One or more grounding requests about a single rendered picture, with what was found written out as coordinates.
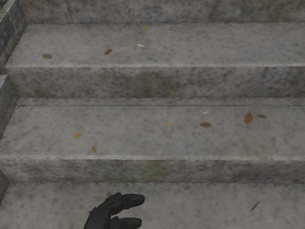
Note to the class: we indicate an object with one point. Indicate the left robot hand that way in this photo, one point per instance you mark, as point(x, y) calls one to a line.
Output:
point(100, 217)

